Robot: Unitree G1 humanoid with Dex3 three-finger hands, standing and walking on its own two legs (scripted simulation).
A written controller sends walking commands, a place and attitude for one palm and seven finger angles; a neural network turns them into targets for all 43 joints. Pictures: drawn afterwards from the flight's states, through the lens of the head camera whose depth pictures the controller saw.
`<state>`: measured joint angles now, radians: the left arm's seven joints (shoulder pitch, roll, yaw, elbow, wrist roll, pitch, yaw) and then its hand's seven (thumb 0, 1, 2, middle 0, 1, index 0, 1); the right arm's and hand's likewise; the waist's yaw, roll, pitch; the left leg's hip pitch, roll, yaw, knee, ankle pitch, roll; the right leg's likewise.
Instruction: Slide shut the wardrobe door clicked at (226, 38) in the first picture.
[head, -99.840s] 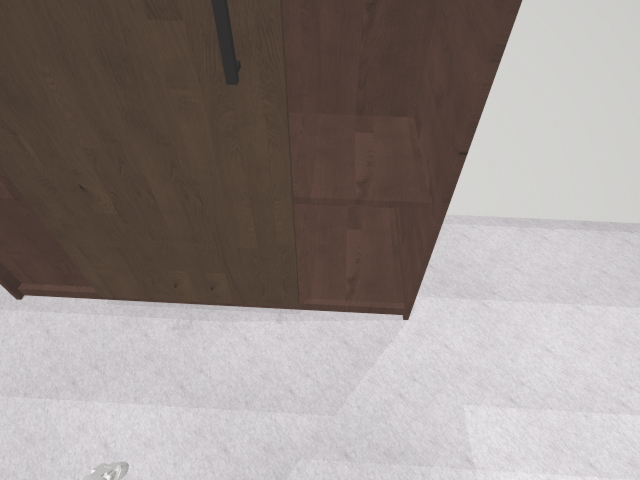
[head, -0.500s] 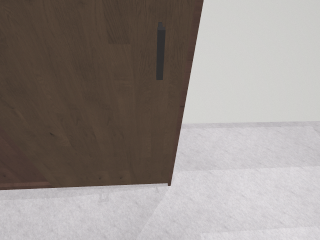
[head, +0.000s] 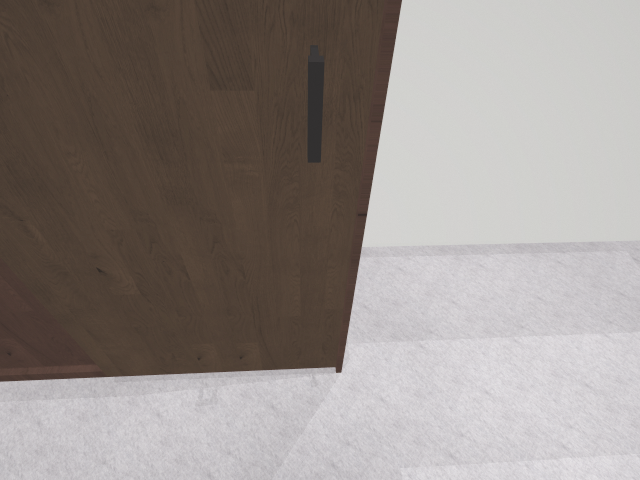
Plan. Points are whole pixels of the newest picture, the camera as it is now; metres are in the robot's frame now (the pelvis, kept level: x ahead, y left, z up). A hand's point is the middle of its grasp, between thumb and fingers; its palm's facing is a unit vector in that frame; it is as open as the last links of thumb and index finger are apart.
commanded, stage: look again from close up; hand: left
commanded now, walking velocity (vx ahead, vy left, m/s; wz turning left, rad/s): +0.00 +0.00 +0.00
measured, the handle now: (314, 106) +0.56 +0.05 +0.20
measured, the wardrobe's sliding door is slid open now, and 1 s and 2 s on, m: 0.00 0.00 0.00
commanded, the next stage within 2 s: raise the hand with hooked fingers in 1.92 s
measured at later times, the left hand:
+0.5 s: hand out of the picture +0.05 +0.21 -0.17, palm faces -0.01 -0.96 -0.26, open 7.4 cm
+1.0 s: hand out of the picture +0.07 +0.21 -0.16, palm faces -0.01 -0.96 -0.28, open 7.4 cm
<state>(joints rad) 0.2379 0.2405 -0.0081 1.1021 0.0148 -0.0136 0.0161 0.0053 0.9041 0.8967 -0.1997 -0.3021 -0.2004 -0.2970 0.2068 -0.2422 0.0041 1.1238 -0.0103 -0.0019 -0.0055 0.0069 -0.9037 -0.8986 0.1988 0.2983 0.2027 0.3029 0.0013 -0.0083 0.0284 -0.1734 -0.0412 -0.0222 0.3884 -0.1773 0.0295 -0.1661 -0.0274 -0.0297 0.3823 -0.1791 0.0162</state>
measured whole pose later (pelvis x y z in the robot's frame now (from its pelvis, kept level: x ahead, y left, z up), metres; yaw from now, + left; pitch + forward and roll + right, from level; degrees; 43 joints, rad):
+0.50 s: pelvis +0.01 -0.01 +0.00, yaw +0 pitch -2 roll +0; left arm 0.21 0.27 -0.01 1.11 0.01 -0.02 0.01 0.01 0.90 0.90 -0.20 -0.30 -0.20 -0.30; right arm 0.17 -0.27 0.01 1.13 -0.01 -0.01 -0.01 0.01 -0.90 -0.90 0.20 0.30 0.20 0.30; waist 0.00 -0.01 0.02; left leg -0.14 -0.03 -0.03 0.36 -0.18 0.02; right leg -0.14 -0.02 -0.03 0.36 -0.19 0.01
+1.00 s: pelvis +0.03 -0.01 +0.00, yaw +0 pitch -2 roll +0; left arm 0.19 0.29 0.00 1.11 0.01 -0.02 0.00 0.01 0.90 0.90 -0.20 -0.30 -0.20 -0.30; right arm 0.16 -0.29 0.02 1.13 -0.01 -0.01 -0.01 0.01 -0.90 -0.90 0.20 0.30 0.20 0.30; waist 0.01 -0.01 0.02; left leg -0.12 -0.02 -0.03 0.34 -0.19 0.01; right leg -0.11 -0.01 -0.04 0.34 -0.20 0.00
